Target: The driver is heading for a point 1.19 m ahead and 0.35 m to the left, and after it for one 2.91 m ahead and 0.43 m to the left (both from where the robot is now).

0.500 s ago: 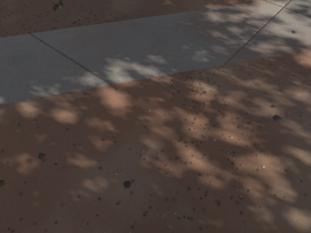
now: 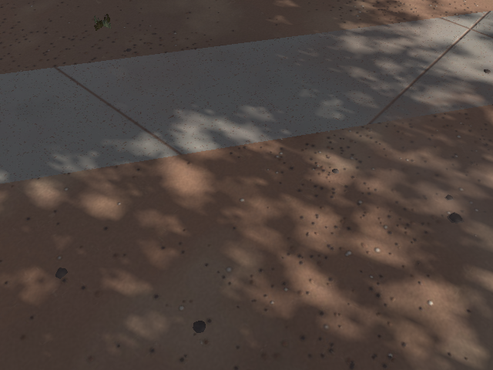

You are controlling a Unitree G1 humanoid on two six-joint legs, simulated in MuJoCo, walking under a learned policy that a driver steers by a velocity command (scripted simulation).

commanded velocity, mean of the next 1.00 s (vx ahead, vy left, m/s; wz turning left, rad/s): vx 0.18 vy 0.00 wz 0.02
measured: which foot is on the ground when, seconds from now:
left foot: down 0.00-0.74, up 0.76-1.00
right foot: down 0.00-1.00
